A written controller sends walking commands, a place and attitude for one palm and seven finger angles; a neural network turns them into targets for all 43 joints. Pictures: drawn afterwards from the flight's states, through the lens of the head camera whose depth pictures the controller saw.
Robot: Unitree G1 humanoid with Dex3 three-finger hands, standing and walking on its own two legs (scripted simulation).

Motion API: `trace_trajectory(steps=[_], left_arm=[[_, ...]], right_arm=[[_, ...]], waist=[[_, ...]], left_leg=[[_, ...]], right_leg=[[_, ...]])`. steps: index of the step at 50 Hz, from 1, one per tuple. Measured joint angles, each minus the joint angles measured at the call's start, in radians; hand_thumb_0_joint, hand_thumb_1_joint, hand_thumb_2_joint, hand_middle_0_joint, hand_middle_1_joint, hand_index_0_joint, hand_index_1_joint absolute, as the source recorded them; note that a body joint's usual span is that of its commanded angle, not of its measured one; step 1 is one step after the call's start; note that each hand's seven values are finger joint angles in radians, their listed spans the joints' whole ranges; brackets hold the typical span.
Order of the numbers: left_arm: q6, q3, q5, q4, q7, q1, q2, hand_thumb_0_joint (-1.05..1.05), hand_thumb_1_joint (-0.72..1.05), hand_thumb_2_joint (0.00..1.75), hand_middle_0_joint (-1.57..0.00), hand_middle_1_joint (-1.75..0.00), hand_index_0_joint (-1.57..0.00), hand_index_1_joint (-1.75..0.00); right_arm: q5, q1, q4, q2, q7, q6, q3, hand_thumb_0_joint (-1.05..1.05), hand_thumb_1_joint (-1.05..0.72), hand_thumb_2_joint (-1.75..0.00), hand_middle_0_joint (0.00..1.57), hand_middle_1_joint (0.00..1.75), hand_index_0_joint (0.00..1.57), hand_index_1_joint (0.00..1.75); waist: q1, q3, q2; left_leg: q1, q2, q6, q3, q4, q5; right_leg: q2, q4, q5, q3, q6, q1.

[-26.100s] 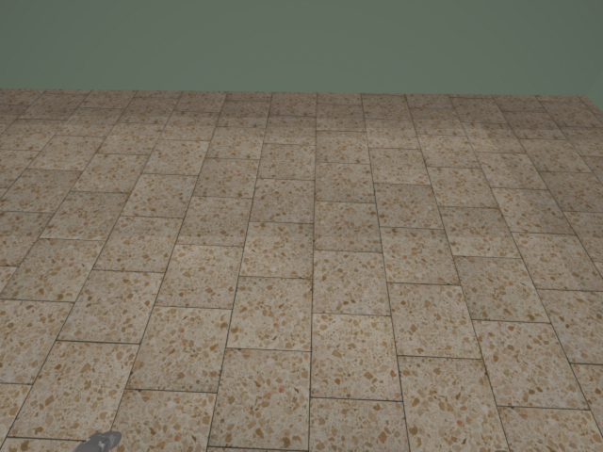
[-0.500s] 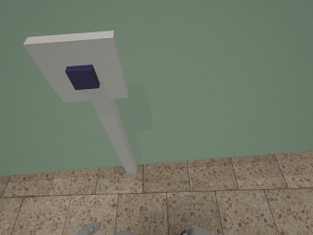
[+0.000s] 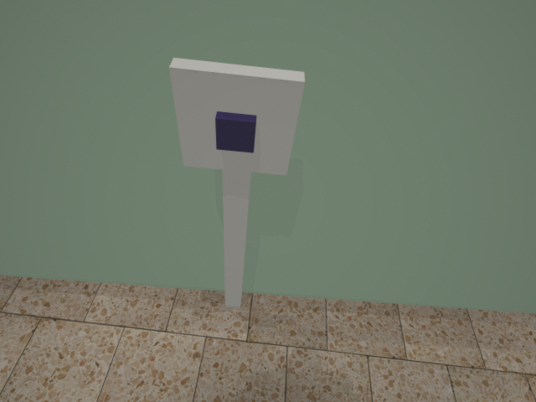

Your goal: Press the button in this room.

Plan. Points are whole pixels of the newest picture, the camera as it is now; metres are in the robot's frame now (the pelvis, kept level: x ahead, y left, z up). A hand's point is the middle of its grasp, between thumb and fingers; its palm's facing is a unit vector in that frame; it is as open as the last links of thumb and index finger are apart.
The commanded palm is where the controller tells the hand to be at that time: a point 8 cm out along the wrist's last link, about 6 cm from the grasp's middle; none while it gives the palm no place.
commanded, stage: come to a stop and stand still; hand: left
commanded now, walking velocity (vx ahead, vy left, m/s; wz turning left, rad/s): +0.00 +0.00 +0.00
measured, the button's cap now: (236, 131) +0.51 +0.12 +0.11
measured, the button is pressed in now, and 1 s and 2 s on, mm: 0 0 0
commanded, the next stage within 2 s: look again from close up in 0.76 s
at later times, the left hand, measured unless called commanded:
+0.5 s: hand out of the picture -0.04 +0.15 -0.18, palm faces -0.02 -0.98 -0.17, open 7.3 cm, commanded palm none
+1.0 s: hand out of the picture -0.06 +0.14 -0.18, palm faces +0.01 -0.99 -0.15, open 7.3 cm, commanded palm none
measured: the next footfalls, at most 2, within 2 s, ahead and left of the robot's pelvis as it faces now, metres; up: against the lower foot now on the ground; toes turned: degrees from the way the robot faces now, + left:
right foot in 0.22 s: -0.03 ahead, -0.12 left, +0.00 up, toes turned -3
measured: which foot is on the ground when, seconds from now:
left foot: down 0.00-1.00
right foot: up 0.00-0.20, down 0.22-1.00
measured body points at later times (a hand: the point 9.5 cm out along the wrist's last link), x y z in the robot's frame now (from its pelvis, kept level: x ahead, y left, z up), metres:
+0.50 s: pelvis -0.04 +0.00 +0.00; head -0.03 -0.01 +0.45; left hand -0.04 +0.21 -0.16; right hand -0.09 -0.21 -0.16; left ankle +0.00 +0.08 -0.74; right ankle -0.07 -0.12 -0.74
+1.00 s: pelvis -0.03 -0.01 -0.01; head -0.02 -0.01 +0.44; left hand -0.06 +0.19 -0.17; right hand -0.04 -0.23 -0.17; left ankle +0.00 +0.08 -0.74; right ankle -0.07 -0.12 -0.74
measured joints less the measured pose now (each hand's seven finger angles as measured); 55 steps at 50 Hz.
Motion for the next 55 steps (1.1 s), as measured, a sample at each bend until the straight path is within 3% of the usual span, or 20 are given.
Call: trace_trajectory(steps=[3, 7, 11, 14, 24, 43, 47, 55], left_arm=[[-0.005, -0.012, -0.002, 0.03, 0.001, 0.033, -0.017, 0.0, 0.91, 0.89, -0.2, -0.3, -0.2, -0.3], [-0.006, -0.03, -0.005, 0.068, 0.005, 0.049, -0.045, 0.0, 0.91, 0.89, -0.2, -0.3, -0.2, -0.3], [-0.022, -0.046, -0.009, 0.087, 0.011, 0.048, -0.066, 0.0, 0.91, 0.89, -0.2, -0.3, -0.2, -0.3], [-0.036, -0.058, -0.01, 0.101, 0.016, 0.038, -0.098, 0.0, 0.91, 0.89, -0.2, -0.3, -0.2, -0.3], [-0.051, -0.065, -0.012, 0.093, 0.022, 0.06, -0.121, 0.01, 0.92, 0.89, -0.2, -0.3, -0.2, -0.3], [-0.064, -0.07, -0.012, 0.105, 0.021, 0.123, -0.161, 0.0, 0.91, 0.89, -0.2, -0.3, -0.2, -0.3], [-0.087, -0.079, -0.002, 0.08, 0.028, 0.127, -0.161, 0.0, 0.91, 0.89, -0.2, -0.3, -0.2, -0.3], [-0.084, -0.073, -0.007, 0.036, 0.024, 0.101, -0.118, 0.0, 0.91, 0.89, -0.2, -0.3, -0.2, -0.3]], right_arm=[[0.007, 0.013, 0.02, 0.003, -0.014, -0.014, -0.008, 0.0, -0.93, -0.9, 0.21, 0.3, 0.21, 0.3], [0.007, 0.029, 0.051, -0.002, -0.018, -0.023, -0.013, 0.0, -0.93, -0.9, 0.21, 0.3, 0.21, 0.3], [0.012, 0.056, 0.091, -0.003, -0.016, -0.023, -0.013, 0.0, -0.93, -0.9, 0.21, 0.3, 0.21, 0.3], [0.016, 0.075, 0.125, -0.013, -0.012, -0.016, -0.012, 0.0, -0.92, -0.9, 0.21, 0.3, 0.2, 0.3], [0.012, 0.159, 0.177, 0.024, -0.002, -0.012, 0.005, 0.0, -0.91, -0.9, 0.2, 0.3, 0.2, 0.3], [0.013, 0.146, 0.165, 0.041, -0.012, -0.023, 0.005, 0.0, -0.91, -0.9, 0.2, 0.3, 0.2, 0.3], [-0.003, 0.131, 0.107, 0.016, 0.001, -0.02, 0.017, 0.01, -0.91, -0.9, 0.2, 0.3, 0.2, 0.3], [-0.005, 0.12, 0.057, -0.025, 0.001, -0.029, 0.023, 0.02, -0.93, -0.9, 0.2, 0.3, 0.2, 0.3]], waist=[[-0.005, -0.011, 0.005], [-0.023, -0.013, 0.02], [-0.036, -0.019, 0.02], [-0.048, -0.015, 0.062], [-0.068, -0.021, 0.059], [-0.053, -0.013, 0.049], [-0.057, -0.011, 0.083], [-0.051, -0.03, 0.083]], left_leg=[[0.013, -0.019, 0.014, 0.014, -0.057, 0.033], [0.017, -0.038, 0.025, 0.026, -0.084, 0.054], [0.001, -0.06, 0.023, 0.042, -0.068, 0.057], [0.005, -0.047, 0.015, 0.032, -0.06, 0.058], [0.015, -0.02, -0.005, 0.026, -0.082, 0.09], [-0.017, 0.002, -0.021, 0.012, -0.059, 0.085], [-0.087, 0.024, -0.022, -0.007, 0.056, 0.031], [-0.092, 0.003, -0.007, 0.005, 0.108, -0.016]], right_leg=[[-0.009, -0.047, -0.008, -0.006, 0.01, 0.059], [-0.022, -0.227, -0.045, -0.028, 0.009, 0.167], [-0.036, -0.472, 0.073, -0.035, -0.009, 0.274], [-0.023, -0.523, 0.092, -0.047, -0.016, 0.307], [0.006, -0.536, 0.116, -0.052, -0.036, 0.311], [0.028, -0.543, 0.123, -0.064, -0.053, 0.295], [0.049, -0.511, 0.107, -0.082, -0.057, 0.269], [0.024, -0.425, 0.043, -0.073, -0.046, 0.248]])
